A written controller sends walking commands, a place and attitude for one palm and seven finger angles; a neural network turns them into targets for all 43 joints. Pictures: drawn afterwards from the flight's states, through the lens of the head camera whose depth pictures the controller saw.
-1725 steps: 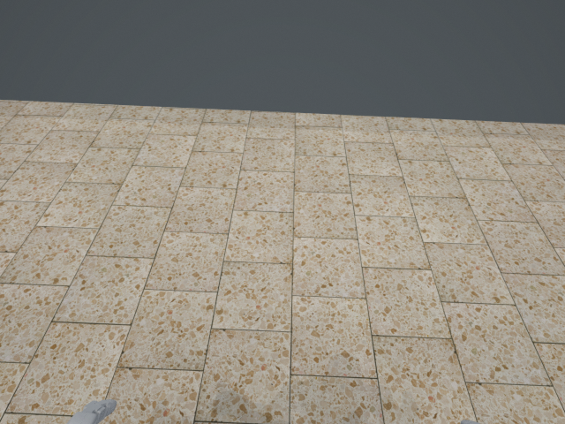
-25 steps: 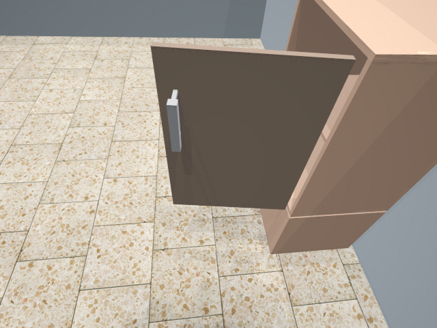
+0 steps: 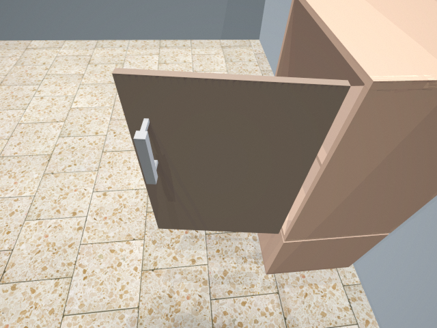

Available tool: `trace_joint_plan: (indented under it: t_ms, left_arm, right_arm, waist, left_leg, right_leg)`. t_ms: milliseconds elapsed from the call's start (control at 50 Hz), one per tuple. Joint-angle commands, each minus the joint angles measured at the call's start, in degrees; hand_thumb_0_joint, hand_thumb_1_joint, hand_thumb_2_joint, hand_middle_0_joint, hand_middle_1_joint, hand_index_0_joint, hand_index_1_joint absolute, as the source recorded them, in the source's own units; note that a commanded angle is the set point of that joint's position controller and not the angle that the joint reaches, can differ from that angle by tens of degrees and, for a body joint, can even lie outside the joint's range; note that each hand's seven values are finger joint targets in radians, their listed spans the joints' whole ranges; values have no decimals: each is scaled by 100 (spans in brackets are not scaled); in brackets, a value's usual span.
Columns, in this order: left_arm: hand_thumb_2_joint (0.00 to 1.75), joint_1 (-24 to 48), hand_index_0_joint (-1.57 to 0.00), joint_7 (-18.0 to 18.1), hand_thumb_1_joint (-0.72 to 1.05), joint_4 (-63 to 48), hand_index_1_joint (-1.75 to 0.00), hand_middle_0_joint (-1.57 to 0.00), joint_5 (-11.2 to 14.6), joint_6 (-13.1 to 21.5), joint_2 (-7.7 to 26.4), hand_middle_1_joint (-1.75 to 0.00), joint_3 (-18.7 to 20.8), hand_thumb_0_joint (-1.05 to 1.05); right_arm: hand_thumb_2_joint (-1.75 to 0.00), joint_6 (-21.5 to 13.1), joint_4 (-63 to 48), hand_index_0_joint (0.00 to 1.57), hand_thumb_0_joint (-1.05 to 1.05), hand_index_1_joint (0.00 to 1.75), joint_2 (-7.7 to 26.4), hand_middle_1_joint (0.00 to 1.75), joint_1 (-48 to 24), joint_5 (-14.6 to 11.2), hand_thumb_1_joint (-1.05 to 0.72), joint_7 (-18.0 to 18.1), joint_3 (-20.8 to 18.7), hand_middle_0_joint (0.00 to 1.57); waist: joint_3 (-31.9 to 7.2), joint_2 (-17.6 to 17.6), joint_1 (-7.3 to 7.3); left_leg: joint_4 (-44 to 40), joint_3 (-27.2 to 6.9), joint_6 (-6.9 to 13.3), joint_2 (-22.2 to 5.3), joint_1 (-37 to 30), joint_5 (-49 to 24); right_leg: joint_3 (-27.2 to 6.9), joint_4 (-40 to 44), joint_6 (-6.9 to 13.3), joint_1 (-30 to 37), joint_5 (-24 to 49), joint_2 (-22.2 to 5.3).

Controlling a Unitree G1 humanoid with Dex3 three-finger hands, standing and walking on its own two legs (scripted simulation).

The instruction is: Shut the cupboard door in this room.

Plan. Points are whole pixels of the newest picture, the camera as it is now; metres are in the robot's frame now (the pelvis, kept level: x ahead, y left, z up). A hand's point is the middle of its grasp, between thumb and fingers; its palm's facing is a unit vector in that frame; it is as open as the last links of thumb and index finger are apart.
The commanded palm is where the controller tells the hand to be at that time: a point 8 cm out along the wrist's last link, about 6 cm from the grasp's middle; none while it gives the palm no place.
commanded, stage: come to a stop and stand still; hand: left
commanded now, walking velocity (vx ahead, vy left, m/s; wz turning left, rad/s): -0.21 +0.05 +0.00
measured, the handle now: (149, 152) +0.44 +0.18 +0.05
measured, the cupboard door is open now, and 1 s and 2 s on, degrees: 83 83 83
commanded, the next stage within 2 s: look again from close up in 1.04 s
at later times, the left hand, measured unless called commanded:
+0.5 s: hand out of the picture -0.01 +0.17 -0.16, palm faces +0.03 -0.97 -0.26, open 7.3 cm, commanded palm none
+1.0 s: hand out of the picture -0.04 +0.20 -0.17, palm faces +0.00 -0.99 -0.17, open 7.3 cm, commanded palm none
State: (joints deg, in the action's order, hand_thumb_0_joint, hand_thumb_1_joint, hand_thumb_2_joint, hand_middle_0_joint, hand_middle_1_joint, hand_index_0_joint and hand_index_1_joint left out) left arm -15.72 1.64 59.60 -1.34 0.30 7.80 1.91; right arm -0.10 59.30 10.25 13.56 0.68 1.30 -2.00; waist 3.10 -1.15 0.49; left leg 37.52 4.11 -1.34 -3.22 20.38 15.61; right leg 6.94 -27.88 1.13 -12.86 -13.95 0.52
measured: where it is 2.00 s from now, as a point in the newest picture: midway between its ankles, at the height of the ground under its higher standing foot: outside the picture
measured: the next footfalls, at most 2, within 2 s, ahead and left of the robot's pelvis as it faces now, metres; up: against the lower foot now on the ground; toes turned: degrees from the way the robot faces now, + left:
left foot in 0.02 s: +0.09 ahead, +0.09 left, +0.00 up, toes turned +5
right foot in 0.36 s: -0.01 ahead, -0.12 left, +0.00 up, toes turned -4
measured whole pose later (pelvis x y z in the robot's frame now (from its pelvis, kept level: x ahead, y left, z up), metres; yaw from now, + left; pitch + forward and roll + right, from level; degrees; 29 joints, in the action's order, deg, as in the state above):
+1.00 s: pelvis -0.05 +0.02 +0.01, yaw -1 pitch +1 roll +0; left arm -15.3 0.0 61.2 -1.3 -2.2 10.1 2.6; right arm -1.0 62.6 6.5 19.8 1.8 2.4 0.2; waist 2.0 1.6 1.4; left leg 20.5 4.3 2.6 0.9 6.8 14.3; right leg 2.2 -45.3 -0.6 -20.1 -22.5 -2.3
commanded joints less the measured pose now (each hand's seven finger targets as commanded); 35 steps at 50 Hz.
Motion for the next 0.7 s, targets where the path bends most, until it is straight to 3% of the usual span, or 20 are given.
trace_joint_plan:
  t_ms: [0,20,60,80,140,220,280,300,320,340,360,380,400,460,520,580,600,640,660,680]
  left_arm:
    - [90,-307,-20,47,90,-401,-30,-20,92,-28,650,-30,124,0]
    - [90,-400,-20,65,90,-413,-30,-20,80,-66,582,-30,106,0]
    - [90,-475,-20,88,90,-309,-30,-20,51,-128,535,-30,86,0]
    - [90,-511,-20,80,90,-331,-30,-20,49,-151,583,-30,82,0]
    - [90,-513,-20,79,90,-367,-30,-20,38,-207,548,-30,107,0]
    - [90,-418,-20,81,90,-516,-30,-20,28,-210,478,-30,135,0]
    - [90,-496,-20,64,90,-590,-30,-20,4,-209,479,-30,140,0]
    - [90,-617,-20,58,90,-577,-30,-20,-2,-204,467,-30,151,0]
    - [90,-765,-20,56,90,-560,-30,-20,-28,-188,516,-30,158,0]
    - [90,-741,-20,69,90,-612,-30,-20,-84,-165,740,-30,188,0]
    - [90,-562,-20,79,90,-654,-30,-20,-102,-147,1053,-30,221,0]
    - [90,-391,-20,80,90,-701,-30,-20,-54,-103,1078,-30,172,0]
    - [90,-162,-20,107,90,-739,-30,-20,-69,-65,921,-30,132,0]
    - [90,-101,-20,62,90,-634,-30,-20,5,59,875,-30,89,0]
    - [90,-410,-20,41,90,-499,-30,-20,-13,101,1018,-30,135,0]
    - [90,-553,-20,21,90,-392,-30,-20,-36,74,1176,-30,204,0]
    - [90,-531,-20,24,90,-357,-30,-20,-42,59,1170,-30,227,0]
    - [90,-380,-20,17,90,-328,-30,-20,-11,20,1173,-30,230,0]
    - [90,-224,-20,7,90,-330,-30,-20,17,-2,1143,-30,220,0]
    - [90,-112,-20,-18,90,-352,-30,-20,36,-29,1025,-30,198,0]
  right_arm:
    - [-90,-19,-161,20,0,30,517,30,557,5,-90,67,-106,20]
    - [-90,15,-275,20,0,30,684,30,314,24,-90,75,-119,20]
    - [-90,29,-350,20,0,30,597,30,-31,20,-90,101,-109,20]
    - [-90,28,-396,20,0,30,634,30,-60,15,-90,108,-124,20]
    - [-90,61,-499,20,0,30,743,30,-143,49,-90,126,-195,20]
    - [-90,91,-561,20,0,30,889,30,-163,72,-90,154,-290,20]
    - [-90,113,-580,20,0,30,934,30,-242,70,-90,156,-332,20]
    - [-90,124,-581,20,0,30,914,30,-306,55,-90,142,-338,20]
    - [-90,145,-596,20,0,30,851,30,-395,22,-90,121,-325,20]
    - [-90,175,-647,20,0,30,596,30,-365,-15,-90,90,-302,20]
    - [-90,227,-731,20,0,30,246,30,-400,-33,-90,53,-239,20]
    - [-90,293,-759,20,0,30,231,30,-541,-7,-90,15,-221,20]
    - [-90,325,-734,20,0,30,186,30,-668,24,-90,-7,-198,20]
    - [-90,254,-431,20,0,30,239,30,-398,40,-90,-57,-135,20]
    - [-90,205,-361,20,0,30,285,30,-396,43,-90,-71,-110,20]
    - [-90,160,-351,20,0,30,291,30,-345,36,-90,-66,-96,20]
    - [-90,147,-329,20,0,30,272,30,-252,40,-90,-59,-80,20]
    - [-90,120,-224,20,0,30,249,30,82,40,-90,-42,-56,20]
    - [-90,87,-123,20,0,30,238,30,366,40,-90,-32,-33,20]
    - [-90,50,-30,20,0,30,278,30,528,33,-90,-20,-35,20]
  waist:
    - [-372,-464,-71]
    - [-273,-622,-176]
    - [-143,-938,-230]
    - [-145,-1025,-226]
    - [-507,-817,-146]
    - [-827,-435,-18]
    - [-903,-317,-50]
    - [-981,-232,-131]
    - [-940,36,-221]
    - [-731,910,-172]
    - [-382,1842,-126]
    - [-287,1538,-182]
    - [-205,1228,-107]
    - [-208,859,-59]
    - [-76,709,-233]
    - [26,752,-360]
    - [35,732,-334]
    - [-50,802,-214]
    - [-116,778,-88]
    - [-60,581,-49]
  left_leg:
    - [-1340,-725,292,-727,-1140,-2732]
    - [-1390,-904,552,-1014,-734,-3057]
    - [-1590,-998,764,-983,-541,-3372]
    - [-1691,-1027,869,-1075,-518,-3485]
    - [-1608,-1123,1183,-1292,-1066,-3801]
    - [-1321,-1274,1473,-1585,-1655,-4503]
    - [-1158,-1133,1322,-1534,-1504,-4249]
    - [-1036,-1035,1152,-1401,-1283,-3751]
    - [-794,-849,883,-1087,-928,-2815]
    - [-430,-498,502,-433,-338,-1260]
    - [-53,20,163,226,302,556]
    - [711,-245,106,238,51,1253]
    - [1069,-504,139,158,93,1239]
    - [1260,-389,51,160,348,853]
    - [879,-282,-41,132,470,914]
    - [297,-208,-35,141,300,1050]
    - [48,-205,-18,152,163,999]
    - [-708,-172,36,196,-462,595]
    - [-1272,-125,71,230,-977,208]
    - [-1573,-226,139,180,-1418,51]
  right_leg:
    - [-568,-101,100,-313,1379,-808]
    - [-445,-106,-56,-86,663,-606]
    - [-348,-505,-120,105,325,-480]
    - [-354,-732,-131,107,-254,-451]
    - [-470,-1438,-133,-365,-1113,-332]
    - [-681,-1887,-150,-834,-1462,-243]
    - [-655,-1278,-154,-516,-1094,-247]
    - [-637,-652,-158,-138,-564,-284]
    - [-666,166,-174,236,292,-330]
    - [-1394,751,-12,344,1130,-767]
    - [-2172,1014,359,239,1588,-1648]
    - [-2211,1229,847,-406,1326,-2050]
    - [-2074,1241,943,-535,1177,-1828]
    - [-1761,1093,823,211,1540,-1487]
    - [-1839,1068,867,680,1856,-1625]
    - [-2013,1156,974,765,1266,-1769]
    - [-2034,1158,953,707,1054,-1756]
    - [-1903,1094,797,398,413,-1595]
    - [-1684,998,624,110,-45,-1398]
    - [-1408,890,421,-302,-648,-1091]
